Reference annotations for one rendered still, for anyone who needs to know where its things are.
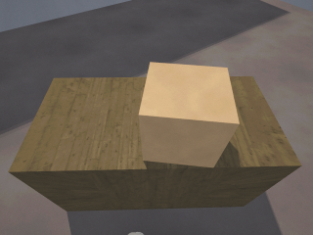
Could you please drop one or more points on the pedestal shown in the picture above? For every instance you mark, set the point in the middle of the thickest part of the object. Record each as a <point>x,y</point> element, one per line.
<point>83,151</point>

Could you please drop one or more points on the carton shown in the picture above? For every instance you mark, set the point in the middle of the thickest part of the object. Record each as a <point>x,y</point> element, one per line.
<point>187,115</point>

